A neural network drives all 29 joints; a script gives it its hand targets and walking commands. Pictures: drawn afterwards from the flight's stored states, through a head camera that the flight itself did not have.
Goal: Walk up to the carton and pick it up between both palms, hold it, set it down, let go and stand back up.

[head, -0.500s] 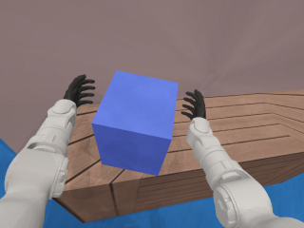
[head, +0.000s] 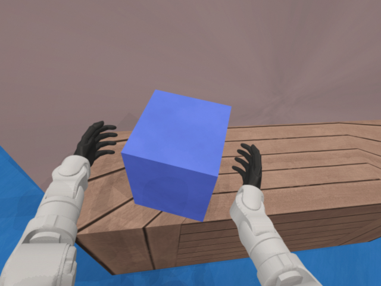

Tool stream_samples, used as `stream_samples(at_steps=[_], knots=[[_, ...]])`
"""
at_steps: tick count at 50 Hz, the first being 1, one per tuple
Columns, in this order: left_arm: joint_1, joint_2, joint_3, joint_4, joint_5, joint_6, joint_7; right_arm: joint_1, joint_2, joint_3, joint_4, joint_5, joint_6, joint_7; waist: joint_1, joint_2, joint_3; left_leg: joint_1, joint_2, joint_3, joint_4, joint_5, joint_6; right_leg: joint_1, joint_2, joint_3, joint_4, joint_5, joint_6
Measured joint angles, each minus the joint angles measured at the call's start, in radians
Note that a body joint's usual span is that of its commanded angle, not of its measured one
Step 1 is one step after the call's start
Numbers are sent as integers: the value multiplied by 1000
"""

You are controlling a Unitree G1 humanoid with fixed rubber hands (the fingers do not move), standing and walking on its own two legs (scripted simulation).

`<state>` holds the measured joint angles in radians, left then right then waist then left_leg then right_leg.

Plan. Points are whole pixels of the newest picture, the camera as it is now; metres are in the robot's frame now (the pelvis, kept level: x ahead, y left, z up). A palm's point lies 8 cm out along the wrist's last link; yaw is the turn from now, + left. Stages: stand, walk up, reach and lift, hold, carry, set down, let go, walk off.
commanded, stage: set down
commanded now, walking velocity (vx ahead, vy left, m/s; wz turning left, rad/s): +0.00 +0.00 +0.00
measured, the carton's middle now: (180, 158) +0.44 +0.00 -0.04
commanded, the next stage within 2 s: none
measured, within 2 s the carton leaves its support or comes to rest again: neither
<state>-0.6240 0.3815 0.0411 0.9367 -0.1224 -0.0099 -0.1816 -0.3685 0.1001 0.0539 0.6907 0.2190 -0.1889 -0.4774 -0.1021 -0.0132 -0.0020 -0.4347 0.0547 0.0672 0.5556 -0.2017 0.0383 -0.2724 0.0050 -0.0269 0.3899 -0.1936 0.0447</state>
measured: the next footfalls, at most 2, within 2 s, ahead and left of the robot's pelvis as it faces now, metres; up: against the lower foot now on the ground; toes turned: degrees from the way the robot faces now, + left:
none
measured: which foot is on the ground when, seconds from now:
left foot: down 0.00-1.00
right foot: down 0.00-1.00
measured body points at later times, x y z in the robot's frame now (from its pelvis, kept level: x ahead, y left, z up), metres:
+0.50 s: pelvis -0.02 +0.03 -0.01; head +0.01 +0.07 +0.43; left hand +0.35 +0.26 +0.00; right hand +0.28 -0.12 +0.00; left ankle +0.05 +0.08 -0.74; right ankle +0.00 -0.15 -0.74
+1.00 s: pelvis -0.01 +0.04 -0.02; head +0.01 +0.08 +0.43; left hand +0.28 +0.28 -0.03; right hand +0.24 -0.11 -0.03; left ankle +0.05 +0.08 -0.74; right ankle +0.00 -0.15 -0.73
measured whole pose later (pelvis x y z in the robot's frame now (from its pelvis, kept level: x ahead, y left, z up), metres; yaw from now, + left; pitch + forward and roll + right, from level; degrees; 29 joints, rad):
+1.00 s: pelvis -0.01 +0.04 -0.02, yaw +0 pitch -4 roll -5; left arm -0.13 0.43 -0.07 0.55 -0.22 -0.11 -0.19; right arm 0.02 0.12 0.04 0.54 0.11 -0.33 -0.42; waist 0.02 0.00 0.12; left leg -0.35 0.04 0.09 0.72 -0.31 0.07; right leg -0.19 -0.01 0.00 0.55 -0.29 0.02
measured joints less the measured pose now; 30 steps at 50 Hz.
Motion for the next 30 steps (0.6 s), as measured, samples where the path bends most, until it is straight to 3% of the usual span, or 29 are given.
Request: stream_samples(at_steps=[15, 30], knots=[[117, 7, -40, -103, -48, -27, 12, 105, 11, -33, -77, -48, -2, 5, 38, 2, 25, -26, -2, 13, 84, -30, 19, -32, -8, 14, 88, -26, 8], [239, 31, -87, -186, -90, -51, 13, 180, 7, -46, -79, -67, -37, 27, 80, 17, 64, 3, -9, 20, 144, -71, 30, 2, -16, 20, 137, -62, -10]])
